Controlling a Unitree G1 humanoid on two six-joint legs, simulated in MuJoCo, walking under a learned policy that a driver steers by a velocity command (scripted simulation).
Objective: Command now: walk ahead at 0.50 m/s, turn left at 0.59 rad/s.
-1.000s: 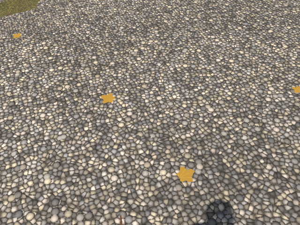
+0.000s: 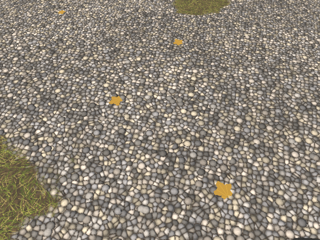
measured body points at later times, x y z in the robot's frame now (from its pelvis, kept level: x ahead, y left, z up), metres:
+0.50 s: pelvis +0.28 +0.06 +0.00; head +0.31 +0.09 +0.45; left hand +0.42 +0.36 -0.08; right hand +0.42 -0.20 -0.10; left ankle +0.21 +0.13 -0.74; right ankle +0.50 -0.06 -0.69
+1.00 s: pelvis +0.55 +0.09 +0.00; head +0.58 +0.10 +0.45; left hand +0.47 +0.36 -0.12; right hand +0.82 -0.07 -0.08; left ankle +0.65 +0.31 -0.69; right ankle +0.53 -0.02 -0.74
